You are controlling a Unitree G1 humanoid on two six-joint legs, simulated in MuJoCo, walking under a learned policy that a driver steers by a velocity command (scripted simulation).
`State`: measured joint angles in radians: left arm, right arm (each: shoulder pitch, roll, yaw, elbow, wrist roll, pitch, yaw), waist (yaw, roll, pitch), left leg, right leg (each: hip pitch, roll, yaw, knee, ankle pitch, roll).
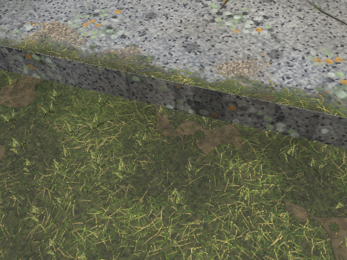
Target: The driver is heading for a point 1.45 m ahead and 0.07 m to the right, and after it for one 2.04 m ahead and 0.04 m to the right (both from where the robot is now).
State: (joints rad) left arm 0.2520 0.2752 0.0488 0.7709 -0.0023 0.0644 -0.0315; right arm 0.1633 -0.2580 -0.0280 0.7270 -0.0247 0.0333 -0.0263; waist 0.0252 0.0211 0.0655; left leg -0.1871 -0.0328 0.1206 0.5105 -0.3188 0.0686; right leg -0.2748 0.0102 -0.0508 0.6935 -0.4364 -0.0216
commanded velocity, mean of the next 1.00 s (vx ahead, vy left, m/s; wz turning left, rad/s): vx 0.53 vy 0.00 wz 0.10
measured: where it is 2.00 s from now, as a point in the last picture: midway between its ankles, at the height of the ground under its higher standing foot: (182, 65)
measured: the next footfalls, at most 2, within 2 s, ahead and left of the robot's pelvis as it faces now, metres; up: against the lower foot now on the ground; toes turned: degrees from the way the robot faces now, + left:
right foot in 0.04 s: +0.02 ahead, -0.09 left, +0.00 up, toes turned -3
left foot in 0.62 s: +0.28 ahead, +0.08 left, +0.00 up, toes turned -6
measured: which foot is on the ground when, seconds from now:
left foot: down 0.00-0.04, up 0.06-0.60, down 0.62-1.00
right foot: up 0.00-0.02, down 0.04-0.62, up 0.64-1.00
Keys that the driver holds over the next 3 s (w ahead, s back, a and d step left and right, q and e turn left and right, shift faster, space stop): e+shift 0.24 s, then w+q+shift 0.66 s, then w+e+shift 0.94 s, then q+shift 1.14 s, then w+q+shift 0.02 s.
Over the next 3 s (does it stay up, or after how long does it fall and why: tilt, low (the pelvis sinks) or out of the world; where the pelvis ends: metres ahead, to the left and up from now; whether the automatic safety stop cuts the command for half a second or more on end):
stays up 1.67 -0.24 0.20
